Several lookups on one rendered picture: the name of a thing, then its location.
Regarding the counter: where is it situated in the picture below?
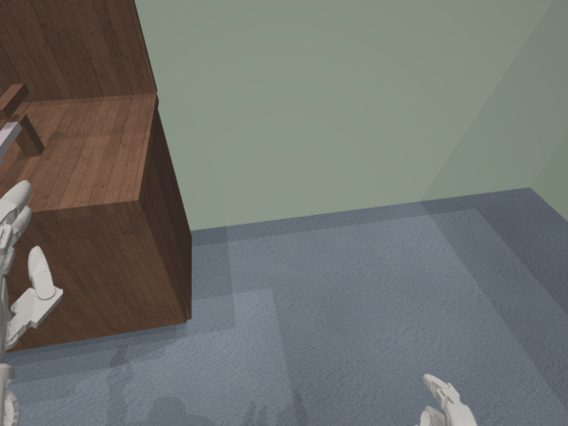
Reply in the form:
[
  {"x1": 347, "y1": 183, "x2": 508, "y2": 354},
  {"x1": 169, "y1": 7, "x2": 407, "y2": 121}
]
[{"x1": 0, "y1": 0, "x2": 192, "y2": 352}]

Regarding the left robot forearm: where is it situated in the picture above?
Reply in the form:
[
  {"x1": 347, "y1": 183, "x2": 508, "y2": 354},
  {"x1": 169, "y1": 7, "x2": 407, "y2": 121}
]
[{"x1": 0, "y1": 364, "x2": 20, "y2": 426}]

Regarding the tap lever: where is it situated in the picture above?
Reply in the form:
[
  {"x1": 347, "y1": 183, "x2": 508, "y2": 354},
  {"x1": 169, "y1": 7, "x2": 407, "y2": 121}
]
[{"x1": 0, "y1": 122, "x2": 22, "y2": 165}]

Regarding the robot right hand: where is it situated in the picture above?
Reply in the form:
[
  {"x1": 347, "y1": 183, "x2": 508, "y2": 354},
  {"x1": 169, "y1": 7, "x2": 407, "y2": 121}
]
[{"x1": 415, "y1": 374, "x2": 477, "y2": 426}]

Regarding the robot left hand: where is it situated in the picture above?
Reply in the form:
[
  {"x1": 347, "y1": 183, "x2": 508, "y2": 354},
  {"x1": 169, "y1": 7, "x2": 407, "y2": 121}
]
[{"x1": 0, "y1": 180, "x2": 63, "y2": 364}]

